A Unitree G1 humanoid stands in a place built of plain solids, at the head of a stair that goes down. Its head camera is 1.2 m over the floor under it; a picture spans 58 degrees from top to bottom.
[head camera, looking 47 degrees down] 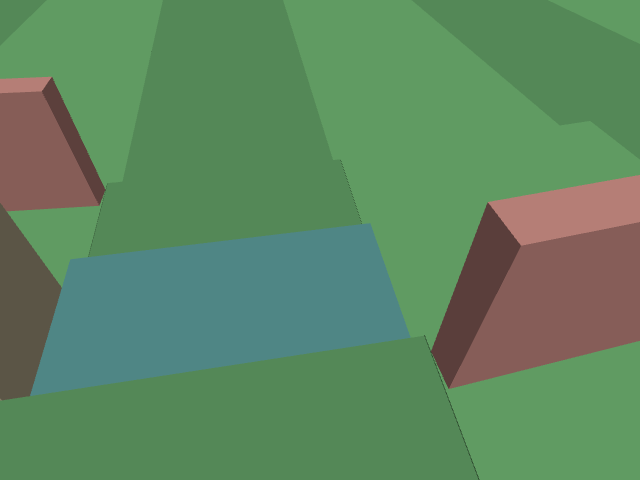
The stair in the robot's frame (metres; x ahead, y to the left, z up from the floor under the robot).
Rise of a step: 0.13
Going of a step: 0.64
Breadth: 1.25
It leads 10 degrees to the left of straight ahead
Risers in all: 3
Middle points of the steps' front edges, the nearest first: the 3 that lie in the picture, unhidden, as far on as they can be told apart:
0.61 0.29 0.00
1.24 0.39 -0.13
1.88 0.50 -0.26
